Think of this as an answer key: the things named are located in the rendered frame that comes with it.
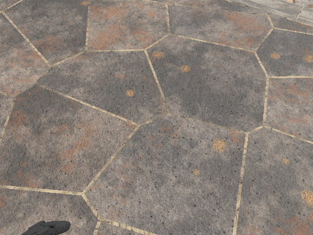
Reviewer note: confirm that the left robot hand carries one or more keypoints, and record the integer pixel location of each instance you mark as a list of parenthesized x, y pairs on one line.
[(48, 228)]

